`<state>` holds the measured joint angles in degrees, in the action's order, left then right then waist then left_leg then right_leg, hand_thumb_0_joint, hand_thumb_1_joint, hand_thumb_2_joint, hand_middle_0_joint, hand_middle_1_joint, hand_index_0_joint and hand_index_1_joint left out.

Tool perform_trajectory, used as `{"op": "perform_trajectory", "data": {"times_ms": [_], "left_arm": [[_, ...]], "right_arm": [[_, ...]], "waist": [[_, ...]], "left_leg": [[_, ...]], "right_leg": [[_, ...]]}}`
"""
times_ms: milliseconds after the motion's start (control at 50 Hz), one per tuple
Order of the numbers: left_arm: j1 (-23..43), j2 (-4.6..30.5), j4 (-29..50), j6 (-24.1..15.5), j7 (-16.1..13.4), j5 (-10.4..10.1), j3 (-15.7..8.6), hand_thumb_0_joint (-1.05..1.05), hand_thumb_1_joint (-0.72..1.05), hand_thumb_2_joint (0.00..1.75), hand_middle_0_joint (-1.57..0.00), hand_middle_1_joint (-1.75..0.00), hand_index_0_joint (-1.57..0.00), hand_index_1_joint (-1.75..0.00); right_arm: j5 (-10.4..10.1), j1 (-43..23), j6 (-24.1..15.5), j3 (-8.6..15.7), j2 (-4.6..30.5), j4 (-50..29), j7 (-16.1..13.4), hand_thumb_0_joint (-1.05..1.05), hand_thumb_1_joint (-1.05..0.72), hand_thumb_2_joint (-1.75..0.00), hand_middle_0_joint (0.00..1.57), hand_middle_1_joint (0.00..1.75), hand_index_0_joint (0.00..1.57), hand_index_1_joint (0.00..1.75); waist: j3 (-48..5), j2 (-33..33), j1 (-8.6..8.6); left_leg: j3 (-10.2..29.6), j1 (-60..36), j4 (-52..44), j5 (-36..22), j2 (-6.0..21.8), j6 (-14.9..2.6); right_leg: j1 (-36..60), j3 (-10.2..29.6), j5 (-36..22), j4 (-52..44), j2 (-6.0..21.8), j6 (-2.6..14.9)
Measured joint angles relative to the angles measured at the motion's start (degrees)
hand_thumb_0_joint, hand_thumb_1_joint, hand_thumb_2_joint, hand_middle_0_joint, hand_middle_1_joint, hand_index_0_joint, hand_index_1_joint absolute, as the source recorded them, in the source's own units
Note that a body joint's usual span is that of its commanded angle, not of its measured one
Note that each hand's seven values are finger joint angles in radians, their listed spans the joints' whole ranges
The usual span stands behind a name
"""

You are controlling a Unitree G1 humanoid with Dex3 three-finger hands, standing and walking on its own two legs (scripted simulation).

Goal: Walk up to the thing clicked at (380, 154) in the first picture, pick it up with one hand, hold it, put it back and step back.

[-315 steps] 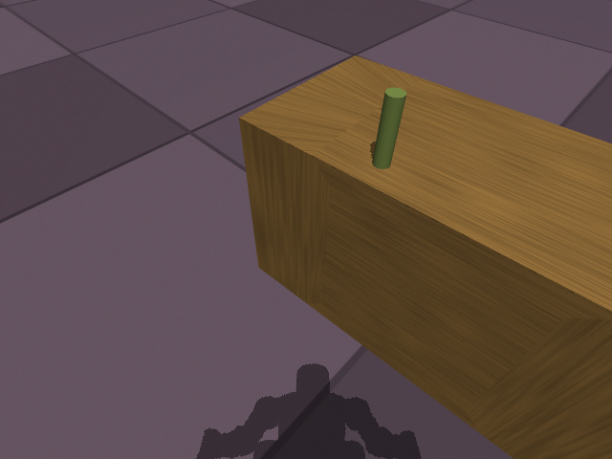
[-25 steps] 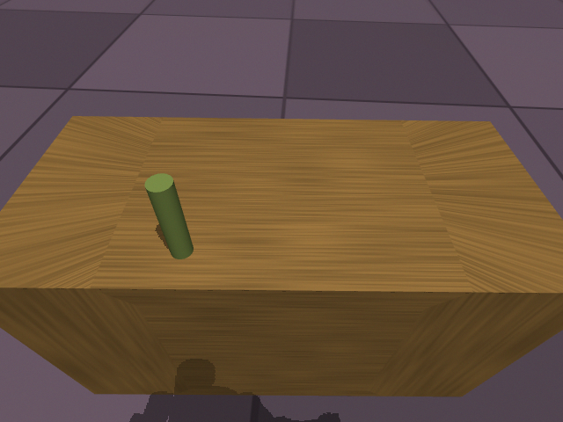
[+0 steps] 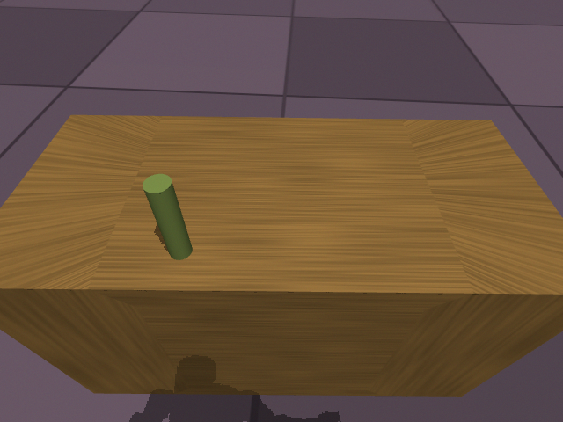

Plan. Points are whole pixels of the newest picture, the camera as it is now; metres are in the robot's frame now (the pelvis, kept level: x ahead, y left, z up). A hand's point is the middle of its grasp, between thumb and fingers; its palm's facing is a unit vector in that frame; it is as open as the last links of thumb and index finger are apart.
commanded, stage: stand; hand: left
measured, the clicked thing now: (170, 220) +0.46 +0.21 +0.01
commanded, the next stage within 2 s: rise first in 0.10 s
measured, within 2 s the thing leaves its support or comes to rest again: neither
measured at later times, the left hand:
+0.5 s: hand (123, 418) +0.18 +0.24 -0.12, palm faces +0.20 -0.93 -0.32, open 12.4 cm
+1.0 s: hand (100, 387) +0.19 +0.25 -0.02, palm faces +0.28 -0.89 -0.35, open 17.4 cm
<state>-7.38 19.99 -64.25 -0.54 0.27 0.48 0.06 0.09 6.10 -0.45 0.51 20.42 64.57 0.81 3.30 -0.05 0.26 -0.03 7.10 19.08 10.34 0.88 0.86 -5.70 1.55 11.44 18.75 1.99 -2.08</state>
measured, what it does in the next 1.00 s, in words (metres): stands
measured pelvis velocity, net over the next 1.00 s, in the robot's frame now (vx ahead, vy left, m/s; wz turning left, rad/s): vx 0.01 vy -0.01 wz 0.01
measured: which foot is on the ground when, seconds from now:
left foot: down 0.00-1.00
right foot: down 0.00-1.00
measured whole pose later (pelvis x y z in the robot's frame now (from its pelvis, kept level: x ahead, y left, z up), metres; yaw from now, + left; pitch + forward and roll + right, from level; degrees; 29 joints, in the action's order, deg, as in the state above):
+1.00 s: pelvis +0.01 -0.01 -0.01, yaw +0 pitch -1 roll +0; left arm -21.6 16.2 -11.8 -5.1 -3.0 -2.9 -10.8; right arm -1.9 14.6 -3.5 6.2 13.7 34.9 -2.7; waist 1.0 -1.8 -1.7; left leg 0.6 9.0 24.1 14.1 1.3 1.6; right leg -7.8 0.9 15.8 24.6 1.5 -1.3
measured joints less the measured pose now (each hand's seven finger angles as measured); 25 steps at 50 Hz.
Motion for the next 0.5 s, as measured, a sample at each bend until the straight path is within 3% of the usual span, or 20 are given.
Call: {"op": "perform_trajectory", "data": {"times_ms": [220, 280, 340, 420, 500], "left_arm": [[0.44, -0.03, 0.22, 0.09, 0.03, -0.03, -0.05, 0.01, 0.90, 0.90, -0.20, -0.30, -0.20, -0.30], [0.21, -0.69, 6.15, -1.27, -1.36, -3.46, -0.33, 0.01, 0.86, 0.86, -0.17, -0.26, -0.17, -0.26], [2.99, -1.91, 9.56, -3.70, -2.54, -4.70, -2.78, 0.01, 0.75, 0.75, -0.14, -0.20, -0.13, -0.21], [5.60, -3.07, 13.04, -4.78, -3.42, -3.53, -6.46, 0.01, 0.54, 0.55, -0.11, -0.14, -0.11, -0.14], [2.27, -3.56, 18.99, -4.70, -3.55, -2.88, -8.45, 0.01, 0.30, 0.37, -0.09, -0.10, -0.10, -0.10]], "right_arm": [[0.07, 0.06, -0.09, -0.08, 0.00, -0.19, -0.08, 0.00, -0.90, -0.90, 0.20, 0.30, 0.20, 0.30], [-3.50, 0.54, -2.05, 0.00, -0.84, -6.49, -1.58, 0.01, -0.86, -0.86, 0.17, 0.26, 0.17, 0.26], [-4.38, -2.12, -4.69, 2.10, -2.39, -9.27, -2.78, 0.01, -0.76, -0.75, 0.13, 0.20, 0.14, 0.20], [-3.14, -4.48, -5.39, 5.51, -3.93, -11.72, -3.45, 0.01, -0.55, -0.55, 0.09, 0.13, 0.10, 0.13], [-2.73, -1.36, -4.79, 6.68, -4.61, -15.63, -3.43, 0.00, -0.30, -0.37, 0.07, 0.09, 0.08, 0.09]], "waist": [[-0.15, -0.02, 0.01], [0.80, 0.04, 0.28], [1.33, 0.07, 0.14], [0.01, -0.03, -0.03], [-2.27, -0.20, -0.49]], "left_leg": [[0.04, -0.18, -0.12, -0.02, 0.02, 0.04], [0.19, 2.76, 2.94, 0.98, -0.01, 0.09], [0.19, 6.57, 5.97, 1.74, 0.19, 0.19], [0.31, 10.01, 8.07, 2.32, 0.41, 0.28], [0.19, 9.26, 6.95, 2.40, 0.55, 0.40]], "right_leg": [[0.20, -0.05, -0.03, -0.15, -0.01, 0.03], [-2.84, -0.10, 1.19, 3.25, -0.03, 0.16], [-6.68, 0.02, 1.92, 6.28, -0.28, 0.26], [-10.06, -0.02, 2.43, 8.25, -0.53, 0.36], [-9.34, 0.04, 2.46, 7.09, -0.64, 0.45]]}}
